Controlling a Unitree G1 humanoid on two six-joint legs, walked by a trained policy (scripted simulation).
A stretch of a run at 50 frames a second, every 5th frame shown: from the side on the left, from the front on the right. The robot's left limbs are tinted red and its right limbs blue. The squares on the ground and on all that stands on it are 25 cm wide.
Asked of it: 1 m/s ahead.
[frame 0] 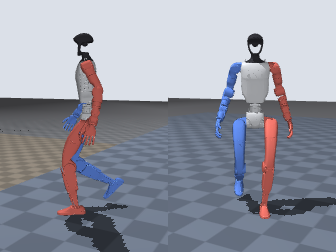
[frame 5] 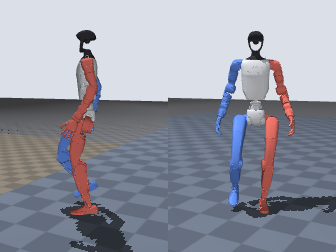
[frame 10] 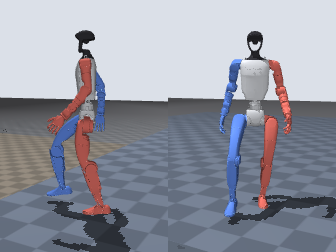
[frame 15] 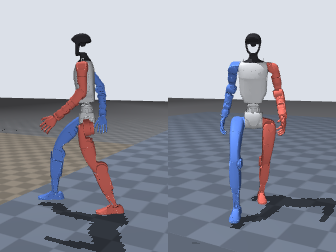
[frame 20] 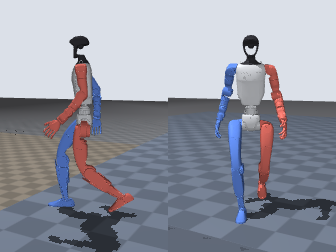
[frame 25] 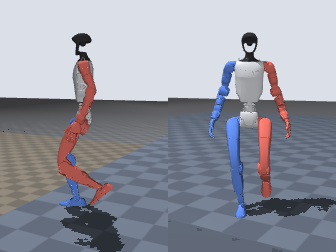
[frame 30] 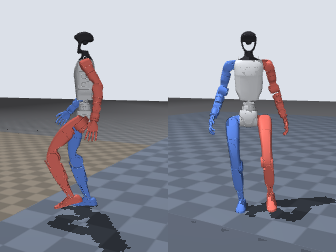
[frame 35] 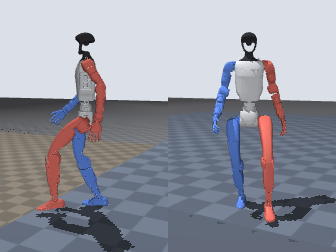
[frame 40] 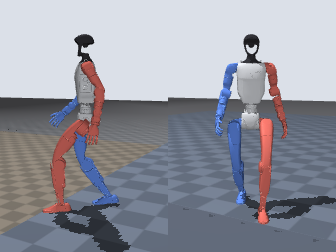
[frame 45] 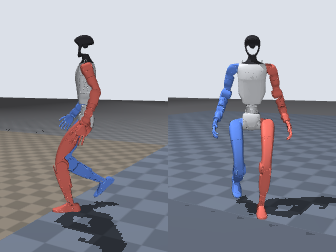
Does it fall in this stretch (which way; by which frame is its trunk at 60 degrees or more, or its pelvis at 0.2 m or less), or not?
no
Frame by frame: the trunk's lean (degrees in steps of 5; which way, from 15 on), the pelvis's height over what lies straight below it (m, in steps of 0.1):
0: 5, 0.8
5: 0, 0.8
10: 0, 0.8
15: 5, 0.8
20: 5, 0.7
25: 0, 0.8
30: 0, 0.8
35: 0, 0.8
40: 0, 0.7
45: 0, 0.7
